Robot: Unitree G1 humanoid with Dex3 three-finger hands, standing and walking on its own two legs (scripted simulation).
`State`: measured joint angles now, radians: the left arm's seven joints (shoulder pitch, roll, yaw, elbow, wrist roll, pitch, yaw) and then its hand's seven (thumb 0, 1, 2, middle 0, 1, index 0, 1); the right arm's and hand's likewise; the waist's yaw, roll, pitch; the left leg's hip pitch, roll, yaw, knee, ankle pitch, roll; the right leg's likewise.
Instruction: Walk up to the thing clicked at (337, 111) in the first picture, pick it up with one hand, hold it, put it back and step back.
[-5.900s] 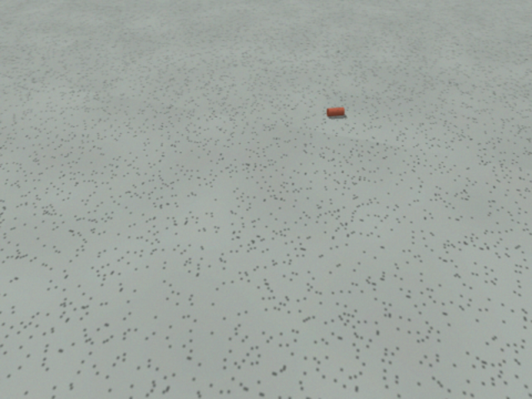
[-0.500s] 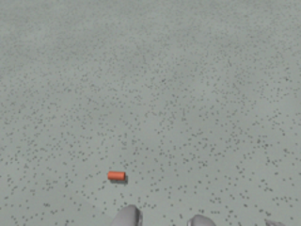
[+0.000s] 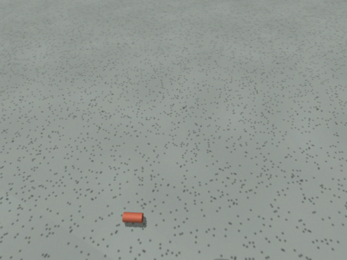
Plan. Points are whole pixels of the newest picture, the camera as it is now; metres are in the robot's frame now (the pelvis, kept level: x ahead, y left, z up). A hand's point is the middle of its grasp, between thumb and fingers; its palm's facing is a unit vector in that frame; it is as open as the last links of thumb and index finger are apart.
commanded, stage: walk up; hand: left
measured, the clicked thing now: (133, 217) +0.44 +0.26 -0.72
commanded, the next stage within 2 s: stand in 1.14 s
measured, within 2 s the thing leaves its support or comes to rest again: neither
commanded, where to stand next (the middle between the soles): +0.08 +0.00 m, yaw -2 degrees
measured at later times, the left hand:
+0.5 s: hand out of the picture +0.12 +0.25 -0.13, palm faces -0.08 -0.93 -0.36, open 7.4 cm
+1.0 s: hand out of the picture +0.13 +0.25 -0.13, palm faces -0.10 -0.93 -0.36, open 7.4 cm
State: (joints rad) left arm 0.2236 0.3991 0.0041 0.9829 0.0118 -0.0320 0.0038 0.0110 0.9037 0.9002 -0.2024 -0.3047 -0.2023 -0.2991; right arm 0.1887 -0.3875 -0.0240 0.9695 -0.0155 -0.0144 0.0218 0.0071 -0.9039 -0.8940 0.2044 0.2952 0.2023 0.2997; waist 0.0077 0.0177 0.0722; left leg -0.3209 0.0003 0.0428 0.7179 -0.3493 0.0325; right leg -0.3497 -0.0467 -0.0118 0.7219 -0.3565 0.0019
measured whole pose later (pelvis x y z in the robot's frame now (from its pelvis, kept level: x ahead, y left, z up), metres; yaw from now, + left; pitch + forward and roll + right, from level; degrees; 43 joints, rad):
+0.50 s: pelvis +0.02 -0.01 +0.02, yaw -2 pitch -3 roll +0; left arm 0.10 0.37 -0.03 1.08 0.00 -0.04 0.00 0.01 0.90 0.90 -0.20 -0.30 -0.20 -0.30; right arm 0.06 -0.38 -0.01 1.08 -0.01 -0.01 0.02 0.01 -0.90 -0.89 0.20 0.30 0.20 0.30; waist 0.00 0.00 0.07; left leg -0.18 0.01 0.07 0.52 -0.29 0.02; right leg -0.23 -0.02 0.02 0.53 -0.25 0.02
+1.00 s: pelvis +0.03 +0.00 +0.03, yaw -4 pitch -3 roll +0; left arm 0.09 0.36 -0.01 1.13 0.01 -0.02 0.00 0.01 0.91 0.90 -0.20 -0.30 -0.20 -0.30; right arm 0.08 -0.36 -0.02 1.13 -0.01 0.00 0.02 0.01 -0.90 -0.89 0.20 0.30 0.20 0.30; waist -0.01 0.00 0.07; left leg -0.10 0.01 0.10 0.40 -0.25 0.02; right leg -0.17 -0.02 0.05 0.43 -0.21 0.03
